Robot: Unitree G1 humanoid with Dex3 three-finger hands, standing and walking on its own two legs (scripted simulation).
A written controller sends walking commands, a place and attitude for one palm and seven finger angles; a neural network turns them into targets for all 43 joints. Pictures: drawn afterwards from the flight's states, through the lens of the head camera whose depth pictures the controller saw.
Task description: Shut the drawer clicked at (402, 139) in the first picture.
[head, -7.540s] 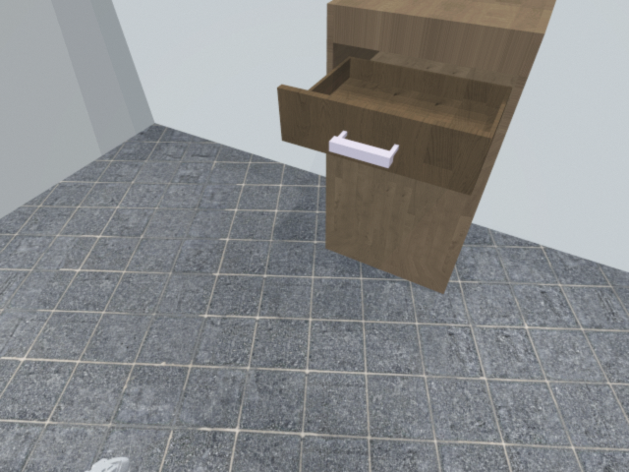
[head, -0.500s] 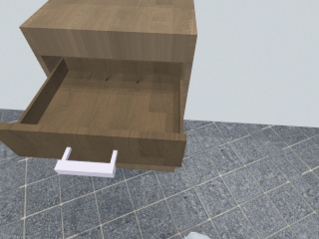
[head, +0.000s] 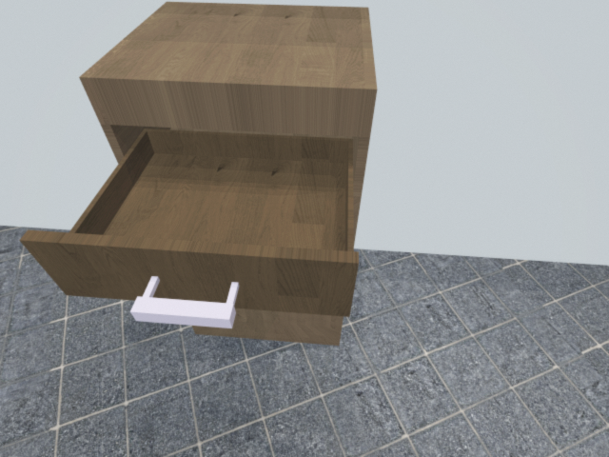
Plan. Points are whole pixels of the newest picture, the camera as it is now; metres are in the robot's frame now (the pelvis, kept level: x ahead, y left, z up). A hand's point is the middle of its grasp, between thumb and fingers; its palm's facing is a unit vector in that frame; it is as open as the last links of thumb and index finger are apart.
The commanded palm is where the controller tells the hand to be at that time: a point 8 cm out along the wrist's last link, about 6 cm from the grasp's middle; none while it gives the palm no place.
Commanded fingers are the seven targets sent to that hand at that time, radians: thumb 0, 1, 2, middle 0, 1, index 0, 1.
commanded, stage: come to a stop and stand still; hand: left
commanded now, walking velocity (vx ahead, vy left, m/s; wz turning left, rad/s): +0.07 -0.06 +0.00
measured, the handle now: (189, 299) +0.32 +0.20 +0.02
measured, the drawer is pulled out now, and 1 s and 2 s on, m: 0.30 0.30 0.30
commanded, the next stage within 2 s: look again from close up in 0.44 s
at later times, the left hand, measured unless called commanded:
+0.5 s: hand out of the picture -0.04 +0.10 -0.17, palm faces +0.02 -0.99 -0.11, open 7.4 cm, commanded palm none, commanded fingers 0.00 0.90 0.90 -0.20 -0.30 -0.20 -0.30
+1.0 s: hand out of the picture -0.01 +0.21 -0.18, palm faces -0.01 -0.98 -0.19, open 7.4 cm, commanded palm none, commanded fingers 0.00 0.90 0.90 -0.20 -0.30 -0.20 -0.30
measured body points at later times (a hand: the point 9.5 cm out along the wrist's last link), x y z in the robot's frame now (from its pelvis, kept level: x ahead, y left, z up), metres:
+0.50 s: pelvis -0.02 -0.03 +0.00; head -0.01 -0.02 +0.45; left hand -0.04 +0.16 -0.16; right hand -0.04 -0.23 -0.16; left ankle +0.02 +0.10 -0.74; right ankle -0.07 -0.09 -0.74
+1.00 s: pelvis -0.04 +0.03 +0.00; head -0.03 +0.05 +0.45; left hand -0.01 +0.26 -0.16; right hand -0.03 -0.20 -0.15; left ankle +0.01 +0.10 -0.74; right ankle -0.07 -0.09 -0.74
